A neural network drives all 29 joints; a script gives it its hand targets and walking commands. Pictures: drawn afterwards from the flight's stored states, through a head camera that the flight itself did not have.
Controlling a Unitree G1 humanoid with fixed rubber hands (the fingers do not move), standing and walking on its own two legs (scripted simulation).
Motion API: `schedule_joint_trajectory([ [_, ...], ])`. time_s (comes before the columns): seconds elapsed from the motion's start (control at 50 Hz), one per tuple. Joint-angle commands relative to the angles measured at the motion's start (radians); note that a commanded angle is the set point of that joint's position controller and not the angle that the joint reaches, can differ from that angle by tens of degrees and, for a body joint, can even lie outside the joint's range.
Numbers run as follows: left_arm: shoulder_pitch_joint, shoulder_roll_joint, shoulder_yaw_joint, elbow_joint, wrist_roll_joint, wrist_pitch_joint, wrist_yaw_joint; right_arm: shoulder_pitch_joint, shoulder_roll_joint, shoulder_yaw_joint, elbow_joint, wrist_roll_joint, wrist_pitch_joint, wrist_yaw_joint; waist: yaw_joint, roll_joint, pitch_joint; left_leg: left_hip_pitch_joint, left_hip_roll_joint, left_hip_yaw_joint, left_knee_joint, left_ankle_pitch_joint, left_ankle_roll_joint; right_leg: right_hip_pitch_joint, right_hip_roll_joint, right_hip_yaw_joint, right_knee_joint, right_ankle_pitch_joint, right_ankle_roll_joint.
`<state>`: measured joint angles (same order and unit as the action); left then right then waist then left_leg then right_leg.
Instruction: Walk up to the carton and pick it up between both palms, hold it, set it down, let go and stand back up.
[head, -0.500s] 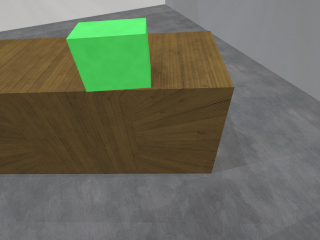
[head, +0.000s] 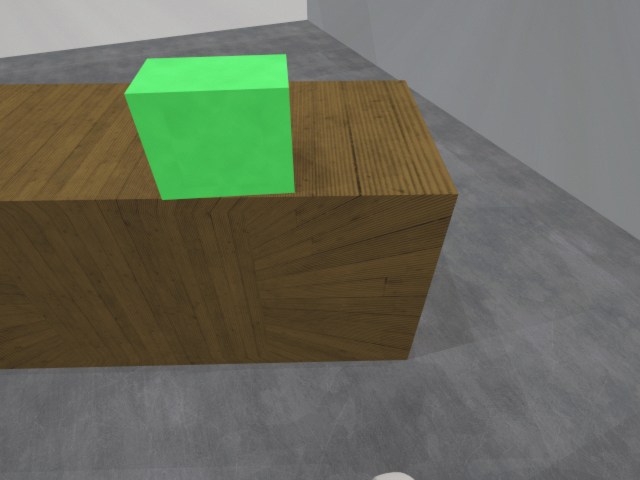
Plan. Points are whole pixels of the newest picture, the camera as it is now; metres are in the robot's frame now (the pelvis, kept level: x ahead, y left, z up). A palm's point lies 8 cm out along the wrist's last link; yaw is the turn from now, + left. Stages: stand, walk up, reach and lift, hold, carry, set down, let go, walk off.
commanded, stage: walk up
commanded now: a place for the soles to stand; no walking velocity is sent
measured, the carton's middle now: (223, 127) +0.80 +0.15 +0.08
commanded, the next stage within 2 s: none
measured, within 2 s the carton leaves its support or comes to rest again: neither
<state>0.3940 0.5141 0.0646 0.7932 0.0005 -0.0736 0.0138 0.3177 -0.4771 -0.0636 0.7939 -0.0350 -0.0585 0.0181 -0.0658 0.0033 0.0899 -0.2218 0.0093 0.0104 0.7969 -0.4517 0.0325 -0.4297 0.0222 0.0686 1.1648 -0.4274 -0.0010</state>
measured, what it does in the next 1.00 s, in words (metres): steps to the left: right foot, then left foot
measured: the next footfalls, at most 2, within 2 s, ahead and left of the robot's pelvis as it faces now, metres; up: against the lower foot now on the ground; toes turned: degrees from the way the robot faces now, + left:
right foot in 0.16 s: +0.15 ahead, -0.12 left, +0.00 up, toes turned -1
left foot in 0.72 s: +0.20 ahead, +0.15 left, +0.00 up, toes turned -2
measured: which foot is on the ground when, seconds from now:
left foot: down 0.00-0.16, up 0.18-0.70, down 0.72-1.00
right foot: up 0.00-0.14, down 0.16-0.72, up 0.74-1.00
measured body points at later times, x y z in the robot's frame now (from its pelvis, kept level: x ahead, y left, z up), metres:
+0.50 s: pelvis +0.09 +0.00 +0.01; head +0.12 -0.06 +0.46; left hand +0.15 +0.34 -0.03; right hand +0.13 -0.32 -0.14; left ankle +0.09 +0.12 -0.65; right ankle +0.11 -0.12 -0.71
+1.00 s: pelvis +0.12 +0.16 +0.03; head +0.14 +0.23 +0.48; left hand +0.19 +0.48 -0.12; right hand +0.18 -0.20 +0.00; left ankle +0.16 +0.16 -0.70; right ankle +0.08 -0.08 -0.61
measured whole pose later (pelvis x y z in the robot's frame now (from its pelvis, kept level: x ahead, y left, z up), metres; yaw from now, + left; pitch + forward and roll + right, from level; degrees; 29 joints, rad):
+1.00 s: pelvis +0.12 +0.16 +0.03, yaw -2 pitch -5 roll -6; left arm 0.36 0.46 0.06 0.79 0.00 -0.01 0.03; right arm 0.31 -0.46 -0.06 0.79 -0.03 -0.04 0.02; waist -0.01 -0.06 0.12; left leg -0.22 -0.05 0.03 0.55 -0.26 -0.13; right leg -0.34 0.03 0.16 1.05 -0.37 0.01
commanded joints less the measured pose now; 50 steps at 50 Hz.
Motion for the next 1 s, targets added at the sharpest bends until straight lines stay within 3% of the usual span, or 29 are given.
schedule_joint_trajectory([
  [0.0, -0.114, 0.132, 0.054, -0.089, -0.002, -0.031, -0.020, 0.020, -0.222, -0.091, -0.047, 0.012, -0.013, 0.023, -0.005, 0.185, 0.181, 0.015, 0.246, -0.339, -0.443, 0.058, 0.223, -0.215, -0.102, -0.077, -0.350, -0.007, -0.014],
  [0.02, -0.114, 0.139, 0.048, -0.077, -0.003, -0.035, -0.016, 0.020, -0.239, -0.091, -0.058, 0.016, -0.005, 0.027, -0.013, 0.275, 0.119, 0.052, 0.204, -0.232, -0.383, 0.143, 0.216, -0.145, -0.076, -0.125, -0.428, -0.026, -0.013],
  [0.04, -0.048, 0.147, 0.059, -0.064, 0.000, -0.049, -0.012, -0.009, -0.215, -0.085, -0.071, 0.020, 0.004, 0.032, 0.043, 0.255, 0.069, 0.009, 0.204, -0.203, -0.291, 0.199, 0.194, 0.018, -0.066, -0.105, -0.521, 0.031, -0.024],
  [0.08, 0.204, 0.159, 0.079, 0.022, -0.006, -0.069, 0.004, -0.072, -0.144, -0.045, -0.083, 0.016, 0.013, 0.036, 0.185, 0.030, -0.048, -0.165, 0.071, -0.059, 0.149, 0.503, 0.120, 0.387, -0.013, -0.064, -0.764, 0.155, -0.023],
  [0.1, 0.266, 0.254, 0.102, 0.024, 0.004, -0.062, 0.022, -0.049, -0.078, -0.034, -0.100, 0.025, 0.022, 0.032, 0.190, -0.102, -0.112, -0.302, -0.008, -0.071, 0.350, 0.241, 0.059, 0.511, -0.165, 0.285, -0.789, 0.169, 0.003],
  [0.12, 0.235, 0.303, 0.112, 0.011, 0.002, -0.069, 0.026, 0.018, -0.062, -0.027, -0.104, 0.029, 0.028, 0.025, 0.131, -0.119, -0.128, -0.439, -0.087, -0.110, 0.431, -0.074, 0.012, 0.539, -0.339, 0.612, -0.811, 0.172, -0.032],
  [0.14, 0.179, 0.286, 0.117, -0.007, -0.010, -0.055, 0.033, 0.051, -0.144, -0.043, -0.058, 0.026, 0.042, 0.018, 0.098, -0.003, -0.094, -0.439, -0.064, -0.156, 0.457, -0.044, -0.001, 0.502, -0.399, 0.744, -0.883, 0.089, -0.060],
  [0.18, 0.083, 0.249, 0.100, -0.016, 0.002, -0.053, 0.036, 0.009, -0.193, -0.056, -0.042, 0.027, 0.053, 0.027, 0.094, -0.005, -0.036, -0.443, 0.019, -0.164, 0.443, 0.006, 0.030, 0.355, -0.388, 0.696, -0.919, -0.102, -0.116],
  [0.24, 0.040, 0.167, 0.090, -0.027, -0.004, -0.059, 0.038, 0.070, -0.157, -0.056, -0.029, 0.037, 0.065, 0.027, 0.056, -0.028, -0.066, -0.405, 0.022, -0.169, 0.361, 0.131, 0.009, 0.376, -0.257, 0.412, -0.895, 0.150, 0.072],
  [0.3, 0.085, 0.146, 0.086, -0.001, -0.006, -0.061, 0.042, 0.061, -0.141, -0.053, -0.044, 0.052, 0.081, 0.022, 0.055, -0.120, -0.063, -0.373, 0.000, -0.138, 0.310, 0.177, -0.004, 0.406, -0.216, 0.325, -0.874, 0.384, 0.127],
  [0.36, 0.099, 0.167, 0.090, -0.016, -0.001, -0.061, 0.041, -0.013, -0.153, -0.059, -0.082, 0.025, 0.073, 0.017, 0.106, -0.214, -0.099, -0.456, 0.033, -0.115, 0.281, 0.177, -0.021, 0.482, -0.221, 0.281, -0.771, 0.484, -0.072],
  [0.38, 0.065, 0.144, 0.084, -0.006, -0.006, -0.057, 0.036, 0.004, -0.148, -0.066, -0.086, 0.024, 0.069, 0.015, 0.075, -0.211, -0.122, -0.436, 0.045, -0.122, 0.264, 0.185, -0.010, 0.452, -0.212, 0.252, -0.779, 0.454, -0.052],
  [0.5, 0.149, 0.163, 0.080, -0.011, 0.002, -0.053, 0.049, -0.078, -0.129, -0.052, -0.103, 0.011, 0.065, 0.016, 0.145, -0.249, -0.080, -0.539, 0.072, -0.117, 0.182, 0.074, -0.010, 0.494, -0.263, 0.320, -0.692, 0.650, -0.162],
  [0.56, 0.038, 0.175, 0.079, -0.052, 0.008, -0.039, 0.038, -0.064, -0.127, -0.053, -0.111, 0.008, 0.043, 0.008, 0.094, -0.278, -0.085, -0.406, 0.097, -0.092, 0.073, -0.014, -0.021, 0.406, -0.285, 0.283, -0.659, 0.625, -0.260],
  [0.6, -0.074, 0.188, 0.065, -0.078, 0.021, -0.028, 0.042, -0.016, -0.128, -0.060, -0.087, 0.004, 0.022, 0.014, 0.041, -0.317, -0.089, -0.209, 0.097, -0.103, -0.112, -0.049, 0.017, 0.206, -0.314, 0.260, -0.597, 0.554, -0.255],
  [0.62, -0.177, 0.181, 0.060, -0.101, 0.024, -0.025, 0.038, 0.089, -0.130, -0.077, -0.032, 0.013, 0.015, 0.013, -0.023, -0.221, -0.103, 0.011, 0.088, -0.044, -0.238, 0.102, 0.032, 0.082, -0.245, 0.153, -0.534, 0.479, -0.210],
  [0.64, -0.132, 0.098, 0.050, -0.089, 0.014, -0.014, 0.034, 0.225, -0.146, -0.087, 0.011, 0.000, 0.001, 0.003, -0.076, -0.115, -0.165, 0.132, 0.083, -0.141, -0.425, 0.110, 0.034, 0.091, -0.165, 0.128, -0.297, 0.432, -0.144],
  [0.66, -0.096, 0.007, 0.004, -0.099, 0.016, -0.007, 0.039, 0.240, -0.222, -0.109, 0.047, -0.006, -0.007, -0.007, -0.055, 0.142, -0.098, 0.222, 0.200, -0.328, -0.434, 0.122, -0.003, -0.147, -0.023, 0.072, -0.090, 0.099, -0.064],
  [0.68, -0.049, 0.011, 0.006, -0.072, 0.016, 0.002, 0.041, 0.202, -0.249, -0.113, 0.020, 0.005, -0.005, -0.014, -0.022, 0.214, -0.102, 0.211, 0.311, -0.525, -0.476, 0.177, -0.042, -0.250, 0.094, 0.049, -0.035, -0.137, -0.029],
  [0.72, 0.048, 0.124, 0.021, -0.026, 0.002, 0.021, 0.046, 0.045, -0.274, -0.103, -0.027, 0.020, -0.003, -0.020, 0.042, 0.169, -0.049, 0.101, 0.380, -0.592, -0.559, 0.146, -0.050, -0.246, 0.020, 0.120, -0.022, -0.059, -0.036],
  [0.74, 0.026, 0.180, 0.042, 0.014, 0.018, 0.034, 0.048, -0.021, -0.252, -0.102, -0.033, 0.020, 0.013, -0.022, 0.044, 0.139, 0.021, 0.016, 0.371, -0.593, -0.631, -0.129, -0.056, -0.265, 0.012, 0.096, 0.048, -0.032, -0.039],
  [0.78, -0.024, 0.181, 0.050, 0.018, 0.014, 0.055, 0.035, -0.026, -0.168, -0.090, -0.040, 0.011, 0.012, -0.014, 0.028, 0.201, 0.142, -0.054, 0.231, -0.411, -0.685, -0.223, -0.138, -0.189, 0.028, 0.117, 0.033, 0.069, -0.018],
  [0.8, 0.015, 0.127, 0.043, 0.009, 0.004, 0.060, 0.026, -0.015, -0.141, -0.084, -0.031, 0.018, 0.008, -0.012, 0.050, 0.181, 0.176, -0.117, 0.190, -0.344, -0.686, -0.122, -0.256, -0.148, 0.009, 0.142, -0.008, 0.135, -0.030],
  [0.82, -0.002, 0.123, 0.048, 0.026, -0.003, 0.064, 0.021, -0.004, -0.121, -0.083, -0.022, 0.026, 0.003, -0.017, 0.047, 0.215, 0.249, -0.141, 0.187, -0.307, -0.705, 0.016, -0.237, -0.152, 0.011, 0.100, -0.011, 0.151, -0.029],
  [0.86, 0.106, 0.105, 0.040, 0.041, 0.001, 0.061, 0.017, -0.010, -0.136, -0.089, -0.032, 0.032, 0.007, -0.019, 0.078, 0.401, 0.206, -0.072, 0.044, -0.089, -0.681, 0.553, -0.455, 0.008, 0.077, 0.060, -0.073, 0.086, -0.028],
  [0.88, 0.121, 0.088, 0.044, 0.051, 0.008, 0.070, 0.021, -0.015, -0.136, -0.090, -0.050, 0.030, 0.012, -0.021, 0.071, 0.448, 0.148, -0.023, 0.049, -0.055, -0.611, 0.720, -0.420, 0.027, 0.061, 0.041, -0.086, 0.081, -0.012],
  [0.9, 0.151, 0.096, 0.051, 0.058, 0.012, 0.066, 0.027, -0.011, -0.115, -0.089, -0.056, 0.031, 0.020, -0.024, 0.075, 0.389, 0.051, 0.063, 0.007, 0.017, -0.576, 0.934, -0.435, 0.113, 0.071, 0.003, -0.127, 0.056, -0.009],
  [0.94, 0.272, 0.098, 0.067, 0.082, 0.020, 0.060, 0.042, -0.100, -0.157, -0.106, -0.114, 0.028, 0.045, -0.022, 0.116, 0.525, -0.003, 0.164, -0.049, 0.122, -0.545, 1.294, -0.555, 0.166, 0.144, -0.120, -0.296, -0.102, 0.005],
  [0.98, 0.329, 0.135, 0.081, 0.097, 0.003, 0.064, 0.056, -0.154, -0.132, -0.111, -0.126, 0.020, 0.077, -0.028, 0.151, 0.462, -0.046, 0.320, -0.110, 0.144, -0.342, 1.360, -0.533, 0.167, 0.078, -0.180, -0.644, -0.092, 0.006],
])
